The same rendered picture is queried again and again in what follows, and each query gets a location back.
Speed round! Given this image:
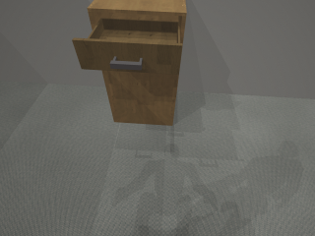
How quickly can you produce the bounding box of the handle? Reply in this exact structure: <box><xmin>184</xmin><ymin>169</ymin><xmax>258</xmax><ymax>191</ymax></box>
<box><xmin>109</xmin><ymin>56</ymin><xmax>143</xmax><ymax>71</ymax></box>

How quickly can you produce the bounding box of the drawer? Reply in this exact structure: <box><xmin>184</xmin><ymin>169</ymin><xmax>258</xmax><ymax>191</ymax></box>
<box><xmin>72</xmin><ymin>18</ymin><xmax>183</xmax><ymax>75</ymax></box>

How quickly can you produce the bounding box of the cabinet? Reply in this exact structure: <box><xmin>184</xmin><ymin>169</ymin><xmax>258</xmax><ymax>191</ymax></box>
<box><xmin>87</xmin><ymin>0</ymin><xmax>187</xmax><ymax>126</ymax></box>

